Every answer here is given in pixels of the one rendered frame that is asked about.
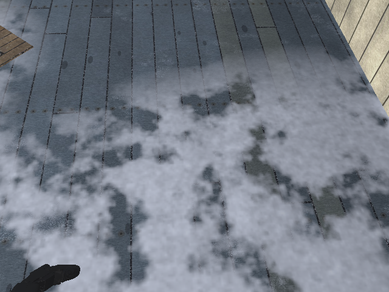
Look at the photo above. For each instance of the robot left hand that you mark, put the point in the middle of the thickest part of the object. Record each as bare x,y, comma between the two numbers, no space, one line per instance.
45,277

